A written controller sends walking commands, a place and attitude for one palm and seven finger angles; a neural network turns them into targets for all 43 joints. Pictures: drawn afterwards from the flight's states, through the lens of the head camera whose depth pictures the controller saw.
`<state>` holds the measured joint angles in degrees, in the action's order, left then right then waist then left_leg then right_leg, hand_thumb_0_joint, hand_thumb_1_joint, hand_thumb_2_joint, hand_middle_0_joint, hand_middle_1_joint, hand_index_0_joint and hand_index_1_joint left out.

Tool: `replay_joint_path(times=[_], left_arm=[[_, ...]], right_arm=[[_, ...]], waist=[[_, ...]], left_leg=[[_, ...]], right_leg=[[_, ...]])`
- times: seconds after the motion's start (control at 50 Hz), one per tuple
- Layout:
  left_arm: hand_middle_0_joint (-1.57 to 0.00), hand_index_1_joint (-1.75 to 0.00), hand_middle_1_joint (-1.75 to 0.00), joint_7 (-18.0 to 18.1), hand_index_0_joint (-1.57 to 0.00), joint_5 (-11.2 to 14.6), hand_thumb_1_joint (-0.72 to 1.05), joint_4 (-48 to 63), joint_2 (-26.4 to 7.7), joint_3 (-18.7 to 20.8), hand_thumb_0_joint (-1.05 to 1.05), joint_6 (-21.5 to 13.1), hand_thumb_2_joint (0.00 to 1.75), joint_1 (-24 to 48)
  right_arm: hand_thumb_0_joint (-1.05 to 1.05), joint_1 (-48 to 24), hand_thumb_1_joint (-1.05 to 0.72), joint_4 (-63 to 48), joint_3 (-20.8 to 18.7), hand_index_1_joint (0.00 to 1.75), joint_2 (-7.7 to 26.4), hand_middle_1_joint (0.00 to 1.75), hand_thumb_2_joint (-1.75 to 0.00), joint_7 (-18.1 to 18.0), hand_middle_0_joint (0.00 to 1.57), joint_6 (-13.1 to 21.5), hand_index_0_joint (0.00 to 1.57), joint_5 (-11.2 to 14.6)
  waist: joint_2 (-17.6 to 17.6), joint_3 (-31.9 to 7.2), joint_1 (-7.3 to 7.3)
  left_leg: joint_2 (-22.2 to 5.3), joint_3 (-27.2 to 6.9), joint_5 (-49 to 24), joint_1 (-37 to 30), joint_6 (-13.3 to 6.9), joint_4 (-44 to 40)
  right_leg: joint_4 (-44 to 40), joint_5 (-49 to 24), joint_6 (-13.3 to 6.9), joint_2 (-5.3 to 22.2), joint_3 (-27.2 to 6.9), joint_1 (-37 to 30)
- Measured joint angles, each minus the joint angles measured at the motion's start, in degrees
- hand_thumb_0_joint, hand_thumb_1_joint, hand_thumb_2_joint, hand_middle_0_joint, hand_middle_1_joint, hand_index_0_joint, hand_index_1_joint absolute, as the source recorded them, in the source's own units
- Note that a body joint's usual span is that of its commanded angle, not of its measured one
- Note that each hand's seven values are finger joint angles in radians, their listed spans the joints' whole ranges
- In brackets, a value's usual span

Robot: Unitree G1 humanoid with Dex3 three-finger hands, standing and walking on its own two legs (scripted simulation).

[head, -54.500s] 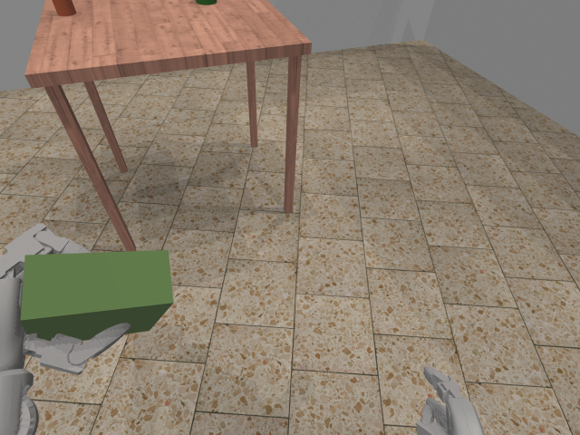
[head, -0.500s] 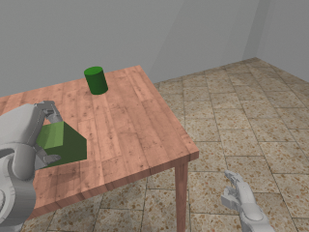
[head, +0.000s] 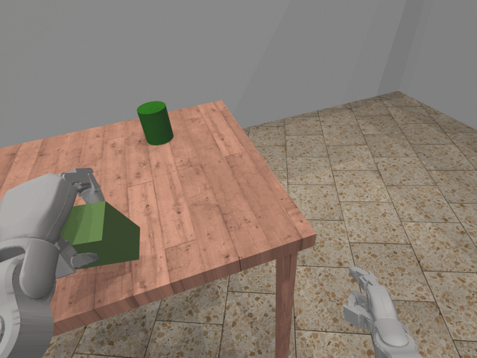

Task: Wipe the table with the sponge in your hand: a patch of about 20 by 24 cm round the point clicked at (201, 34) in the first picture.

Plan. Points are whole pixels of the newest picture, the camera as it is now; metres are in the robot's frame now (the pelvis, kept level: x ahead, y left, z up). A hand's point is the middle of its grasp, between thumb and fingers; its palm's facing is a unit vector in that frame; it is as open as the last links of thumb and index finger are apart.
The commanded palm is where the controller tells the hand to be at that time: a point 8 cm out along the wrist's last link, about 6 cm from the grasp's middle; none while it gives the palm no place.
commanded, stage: bring the sponge back beside the body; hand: left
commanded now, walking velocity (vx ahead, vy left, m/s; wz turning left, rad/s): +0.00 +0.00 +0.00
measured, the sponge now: (88, 243) +0.21 +0.28 +0.14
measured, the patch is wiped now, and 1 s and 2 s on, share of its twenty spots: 1.00 1.00 1.00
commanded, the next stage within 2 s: step back with the hand held close in 0.18 s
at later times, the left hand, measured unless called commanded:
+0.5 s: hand (87, 206) +0.21 +0.25 +0.22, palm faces +0.40 -0.80 -0.45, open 9.4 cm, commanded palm +0.15 +0.29 +0.26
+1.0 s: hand (28, 243) +0.14 +0.27 +0.23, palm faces +0.46 -0.77 -0.44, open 9.4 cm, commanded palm +0.09 +0.32 +0.26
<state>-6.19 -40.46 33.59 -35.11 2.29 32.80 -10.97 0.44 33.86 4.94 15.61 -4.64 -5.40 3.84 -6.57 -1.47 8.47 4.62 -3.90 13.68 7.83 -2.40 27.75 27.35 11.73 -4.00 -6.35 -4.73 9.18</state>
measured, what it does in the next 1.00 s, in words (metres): shifts its weight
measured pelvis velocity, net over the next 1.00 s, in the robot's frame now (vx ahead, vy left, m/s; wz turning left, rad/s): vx -0.05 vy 0.03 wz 0.08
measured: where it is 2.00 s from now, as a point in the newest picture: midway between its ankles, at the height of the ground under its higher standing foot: outside the picture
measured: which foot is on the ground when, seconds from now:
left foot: down 0.00-1.00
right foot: down 0.00-0.96, up 0.98-1.00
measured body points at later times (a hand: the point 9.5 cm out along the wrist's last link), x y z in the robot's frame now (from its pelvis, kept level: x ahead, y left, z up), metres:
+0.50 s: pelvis +0.00 +0.00 +0.00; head -0.01 +0.01 +0.45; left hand +0.19 +0.29 +0.24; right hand +0.22 -0.20 -0.06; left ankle +0.02 +0.10 -0.74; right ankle +0.04 -0.08 -0.74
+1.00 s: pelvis -0.05 +0.03 -0.02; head -0.04 +0.06 +0.43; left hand +0.11 +0.31 +0.25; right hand +0.12 -0.20 -0.10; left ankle +0.02 +0.10 -0.74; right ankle +0.03 -0.08 -0.73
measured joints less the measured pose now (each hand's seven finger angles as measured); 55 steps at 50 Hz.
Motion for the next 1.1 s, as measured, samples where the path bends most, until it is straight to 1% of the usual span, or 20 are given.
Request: replay_joint_path(times=[0.14,0.24,0.32,0.34,0.36,0.38,0.4,0.42,0.44,0.46,0.5,0.6,0.72,0.82,0.88,0.92,0.96,1.0,1.06,1.1], left_arm=[[-0.76,-1.39,-1.44,0.7,-0.88,-0.4,-0.53,-0.5,-1.1,1.6,-0.02,0.0,1.07,1.7],[-0.75,-1.39,-1.44,0.5,-0.88,0.1,-0.53,-0.9,0.0,2.3,-0.02,0.9,1.07,1.4],[-0.75,-1.39,-1.44,0.2,-0.88,0.2,-0.53,-0.7,0.6,1.1,-0.02,0.9,1.07,0.4],[-0.75,-1.39,-1.44,1.4,-0.88,9.7,-0.53,-0.9,1.6,3.9,-0.02,-1.7,1.06,0.5],[-0.75,-1.39,-1.44,2.8,-0.88,20.1,-0.53,-1.6,2.4,7.2,-0.02,-6.3,1.06,0.3],[-0.75,-1.39,-1.44,4.2,-0.88,27.4,-0.53,-2.5,2.9,9.5,-0.02,-10.5,1.06,-0.1],[-0.75,-1.39,-1.44,5.5,-0.88,32.8,-0.53,-2.7,3.4,11.2,-0.02,-14.0,1.06,-1.0],[-0.76,-1.40,-1.44,6.6,-0.88,36.7,-0.53,-2.0,3.9,12.9,-0.02,-17.0,1.06,-2.1],[-0.76,-1.40,-1.44,7.8,-0.88,39.5,-0.53,-0.9,4.3,14.4,-0.02,-19.7,1.06,-3.3],[-0.76,-1.40,-1.45,8.9,-0.88,41.5,-0.53,0.8,4.8,15.8,-0.02,-22.2,1.06,-4.7],[-0.76,-1.40,-1.45,10.8,-0.88,43.9,-0.53,4.5,5.9,18.0,-0.02,-26.4,1.06,-7.3],[-0.76,-1.40,-1.45,13.4,-0.88,45.3,-0.53,10.6,6.2,22.9,-0.02,-33.3,1.06,-11.0],[-0.77,-1.41,-1.45,13.9,-0.89,45.3,-0.54,6.6,4.7,27.2,-0.02,-36.6,1.06,-10.6],[-0.76,-1.41,-1.46,13.9,-0.89,45.5,-0.54,3.4,6.2,26.3,-0.02,-36.8,1.06,-10.5],[-0.76,-1.41,-1.46,13.9,-0.89,45.3,-0.54,5.2,7.2,24.0,-0.02,-37.3,1.06,-11.1],[-0.76,-1.41,-1.46,13.8,-0.89,45.0,-0.54,7.8,7.3,23.2,-0.02,-38.0,1.06,-12.6],[-0.77,-1.41,-1.46,13.8,-0.89,44.5,-0.54,10.5,6.7,24.0,-0.02,-39.1,1.07,-14.5],[-0.77,-1.41,-1.45,13.9,-0.89,43.7,-0.54,11.9,5.9,25.8,-0.02,-40.2,1.07,-15.2],[-0.77,-1.41,-1.45,14.2,-0.89,42.6,-0.55,10.4,5.9,27.4,-0.02,-41.1,1.07,-11.3],[-0.77,-1.41,-1.45,14.7,-0.90,42.7,-0.55,7.5,6.7,27.9,-0.02,-41.4,1.07,-6.9]], right_arm=[[0.01,-0.6,-0.91,0.3,0.4,0.30,-0.5,0.30,-0.90,0.5,0.20,-0.6,0.20,0.4],[0.01,-0.8,-0.91,0.0,0.7,0.30,-0.4,0.30,-0.90,0.8,0.20,-0.8,0.20,0.7],[0.01,-0.8,-0.91,-0.1,0.7,0.30,-0.2,0.30,-0.90,0.6,0.20,-0.7,0.20,0.4],[0.01,0.0,-0.91,-1.6,0.3,0.30,-0.1,0.30,-0.90,0.7,0.20,-1.0,0.20,0.3],[0.01,1.2,-0.91,-3.3,0.1,0.30,-0.2,0.30,-0.90,0.8,0.20,-0.5,0.20,-0.1],[0.01,2.2,-0.91,-4.6,0.2,0.30,-0.5,0.30,-0.90,1.0,0.20,0.0,0.20,-0.5],[0.01,3.3,-0.91,-5.6,0.2,0.30,-1.0,0.30,-0.90,1.2,0.20,0.1,0.20,-0.7],[0.01,4.3,-0.91,-6.3,0.3,0.30,-1.4,0.30,-0.90,1.3,0.21,0.2,0.20,-0.9],[0.01,5.2,-0.91,-6.6,0.3,0.30,-1.8,0.30,-0.90,1.3,0.21,0.2,0.20,-1.0],[0.01,6.2,-0.91,-6.5,0.3,0.30,-2.1,0.30,-0.90,1.3,0.21,0.1,0.20,-1.2],[0.01,8.0,-0.91,-5.9,-0.1,0.30,-2.3,0.30,-0.90,1.2,0.21,-0.5,0.20,-1.4],[0.01,11.9,-0.91,-2.5,-2.7,0.30,-1.4,0.30,-0.90,1.2,0.21,-1.1,0.20,-2.3],[0.01,14.6,-0.91,0.9,-4.8,0.30,-1.0,0.30,-0.90,1.3,0.20,-0.6,0.20,-2.4],[0.01,14.3,-0.91,0.9,-4.7,0.29,-1.8,0.30,-0.90,1.6,0.20,0.0,0.20,-1.6],[0.01,13.6,-0.91,0.5,-4.5,0.30,-2.3,0.30,-0.90,1.7,0.20,0.6,0.20,-1.6],[0.01,13.2,-0.91,0.1,-4.2,0.30,-2.6,0.30,-0.90,1.7,0.20,1.1,0.20,-1.8],[0.01,12.8,-0.91,-0.3,-4.0,0.30,-2.8,0.30,-0.90,1.5,0.20,1.7,0.20,-2.2],[0.01,12.6,-0.91,-0.9,-4.1,0.30,-3.2,0.30,-0.90,1.4,0.20,2.7,0.20,-2.9],[0.01,13.0,-0.91,-1.0,-4.7,0.30,-3.7,0.30,-0.90,1.3,0.20,5.1,0.20,-3.6],[0.01,12.8,-0.91,-0.1,-4.6,0.30,-4.4,0.30,-0.90,1.6,0.20,6.3,0.20,-3.3]], waist=[[0.0,-0.3,0.15],[-0.2,-0.4,-0.22],[-0.1,-0.2,-0.20],[-0.1,-0.2,-0.61],[0.1,-0.5,-1.25],[0.7,-0.8,-1.99],[1.4,-0.9,-2.88],[2.3,-0.9,-3.75],[3.3,-0.7,-4.62],[4.3,-0.5,-5.48],[6.1,-0.2,-7.01],[7.6,0.1,-9.27],[6.3,-0.5,-10.01],[4.7,-1.0,-11.20],[5.3,-0.4,-12.66],[6.2,0.0,-12.98],[7.2,0.0,-12.13],[7.5,-0.1,-10.53],[5.9,-1.3,-8.33],[5.0,-2.6,-6.79]], left_leg=[[0.1,0.2,-0.3,-0.4,-0.2,-0.7],[0.2,0.2,-0.6,-0.2,-0.4,-1.1],[0.4,0.0,-0.6,0.1,-0.5,-1.1],[0.3,-0.5,-0.4,0.9,-0.5,-0.4],[0.3,-1.2,-0.2,2.3,-0.5,0.7],[0.3,-1.8,0.1,3.7,-0.4,1.6],[0.2,-2.4,0.4,4.9,-0.3,2.4],[0.1,-2.7,0.7,6.0,-0.2,3.2],[0.0,-3.0,0.9,6.9,-0.1,3.8],[-0.1,-3.1,1.1,7.7,0.0,4.2],[0.0,-3.2,1.3,9.0,0.0,4.9],[1.2,-2.5,1.2,11.3,-0.6,5.6],[1.9,-1.5,0.5,12.4,-1.2,5.7],[0.2,-1.3,1.6,15.4,-0.5,9.2],[-1.6,0.5,2.4,17.6,0.0,11.8],[-2.2,1.7,1.0,18.7,-0.5,12.3],[-1.9,2.4,0.7,19.4,-1.4,12.6],[-2.0,3.2,0.4,19.7,-2.1,12.4],[-2.5,2.9,-1.4,19.6,-2.4,10.2],[-3.0,2.8,-3.1,19.1,-2.3,7.6]], right_leg=[[-0.6,-0.2,0.2,0.1,-0.3,-0.3],[-1.0,-0.5,0.4,0.3,-0.3,-0.1],[-1.1,-0.4,0.5,0.5,-0.1,0.0],[-1.2,-0.5,0.5,0.4,0.4,0.3],[-1.3,-0.5,0.5,0.3,1.2,1.0],[-1.3,-0.5,0.5,0.3,1.9,1.9],[-1.2,-0.5,0.4,0.2,2.4,2.7],[-1.2,-0.5,0.3,0.0,2.9,3.5],[-1.0,-0.5,0.3,-0.1,3.1,4.2],[-0.8,-0.5,0.2,-0.2,3.3,4.8],[-0.1,-0.2,0.3,-0.2,3.5,6.1],[2.8,0.9,1.3,1.0,3.0,9.4],[4.4,1.1,1.9,1.6,2.2,11.1],[3.8,-0.3,1.8,0.5,3.1,12.3],[5.0,-0.2,1.9,1.0,4.9,13.2],[6.4,0.1,2.2,1.6,5.7,14.2],[7.7,0.4,2.6,2.1,5.4,15.5],[11.7,4.2,3.1,2.2,4.7,16.9],[24.7,10.8,3.9,1.7,3.4,17.2],[27.4,13.5,4.2,1.9,3.1,14.9]])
